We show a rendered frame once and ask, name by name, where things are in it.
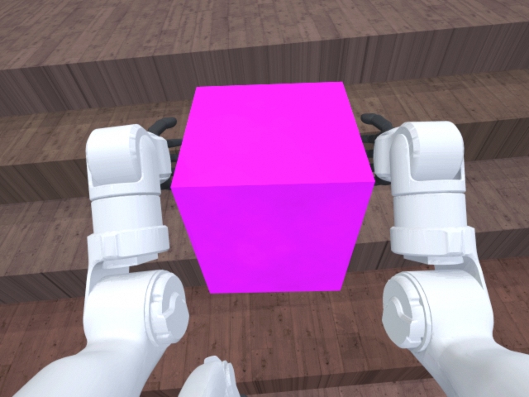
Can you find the left robot forearm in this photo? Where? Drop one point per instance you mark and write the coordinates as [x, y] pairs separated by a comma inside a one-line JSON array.
[[125, 166]]

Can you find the carton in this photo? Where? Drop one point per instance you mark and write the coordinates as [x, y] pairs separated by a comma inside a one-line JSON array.
[[272, 183]]

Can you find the robot left hand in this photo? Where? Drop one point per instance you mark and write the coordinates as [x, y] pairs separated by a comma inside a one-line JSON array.
[[157, 128]]

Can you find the right robot forearm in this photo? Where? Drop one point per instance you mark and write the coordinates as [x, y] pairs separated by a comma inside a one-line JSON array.
[[424, 161]]

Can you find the robot left thigh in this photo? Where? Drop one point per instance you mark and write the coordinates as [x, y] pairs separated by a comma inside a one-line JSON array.
[[212, 379]]

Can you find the right robot upper arm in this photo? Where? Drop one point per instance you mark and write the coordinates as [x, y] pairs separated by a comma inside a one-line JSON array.
[[443, 317]]

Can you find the robot right hand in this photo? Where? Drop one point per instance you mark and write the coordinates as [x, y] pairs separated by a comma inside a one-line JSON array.
[[383, 125]]

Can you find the left robot upper arm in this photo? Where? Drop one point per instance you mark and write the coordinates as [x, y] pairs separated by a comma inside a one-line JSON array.
[[130, 320]]

